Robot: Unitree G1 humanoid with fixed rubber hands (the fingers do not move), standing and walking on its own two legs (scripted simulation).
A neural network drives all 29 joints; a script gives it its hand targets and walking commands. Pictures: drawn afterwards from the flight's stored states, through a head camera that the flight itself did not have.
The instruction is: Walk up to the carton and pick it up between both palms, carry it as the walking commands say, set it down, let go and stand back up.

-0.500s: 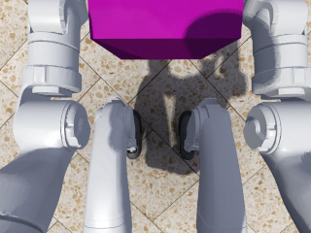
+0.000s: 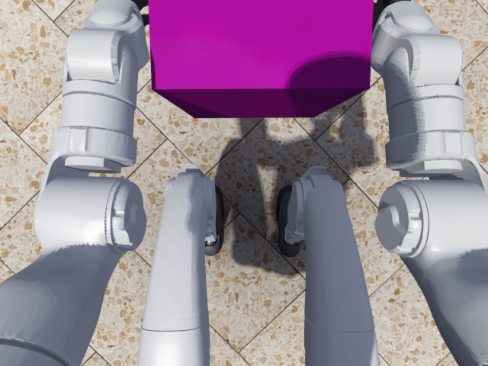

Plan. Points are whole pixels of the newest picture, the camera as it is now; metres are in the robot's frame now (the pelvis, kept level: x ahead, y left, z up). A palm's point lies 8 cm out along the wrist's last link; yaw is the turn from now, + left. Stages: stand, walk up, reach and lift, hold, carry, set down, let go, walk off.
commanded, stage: reach and lift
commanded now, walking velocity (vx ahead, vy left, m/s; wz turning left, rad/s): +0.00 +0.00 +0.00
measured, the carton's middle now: (256, 11) +0.57 +0.01 -0.11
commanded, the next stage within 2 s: none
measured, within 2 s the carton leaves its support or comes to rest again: neither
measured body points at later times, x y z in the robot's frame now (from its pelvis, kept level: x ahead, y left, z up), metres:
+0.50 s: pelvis +0.00 +0.00 +0.06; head +0.26 +0.01 +0.41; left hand +0.52 +0.17 +0.02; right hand +0.52 -0.15 +0.02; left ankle +0.16 +0.11 -0.50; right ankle +0.16 -0.11 -0.50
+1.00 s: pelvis +0.00 +0.00 +0.12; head +0.23 +0.01 +0.50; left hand +0.49 +0.17 +0.09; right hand +0.49 -0.15 +0.09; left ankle +0.16 +0.11 -0.50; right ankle +0.16 -0.11 -0.50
